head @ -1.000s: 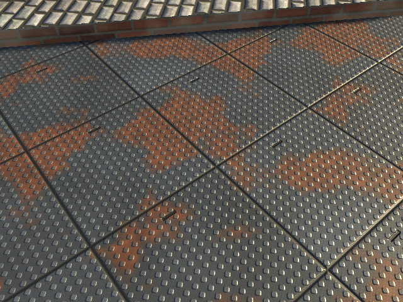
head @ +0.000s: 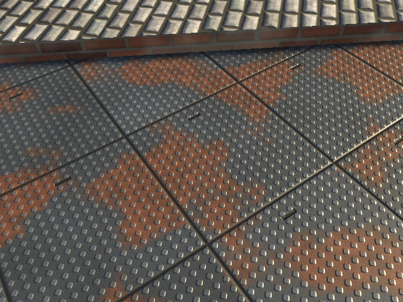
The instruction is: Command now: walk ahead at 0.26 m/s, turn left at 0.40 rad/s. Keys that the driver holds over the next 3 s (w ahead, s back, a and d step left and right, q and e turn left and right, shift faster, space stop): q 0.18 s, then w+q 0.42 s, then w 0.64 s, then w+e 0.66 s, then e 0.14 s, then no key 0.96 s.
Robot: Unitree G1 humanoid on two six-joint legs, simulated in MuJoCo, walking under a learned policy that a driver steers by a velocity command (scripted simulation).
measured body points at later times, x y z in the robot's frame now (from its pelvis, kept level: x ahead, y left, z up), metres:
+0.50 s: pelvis +0.18 +0.02 +0.00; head +0.20 +0.05 +0.45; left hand +0.28 +0.33 -0.11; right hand +0.34 -0.23 -0.10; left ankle +0.21 +0.09 -0.74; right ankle +0.33 -0.15 -0.68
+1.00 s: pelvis +0.40 +0.01 +0.01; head +0.43 +0.00 +0.46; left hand +0.27 +0.25 -0.11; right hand +0.66 -0.14 -0.10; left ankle +0.43 +0.23 -0.67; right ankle +0.38 -0.10 -0.74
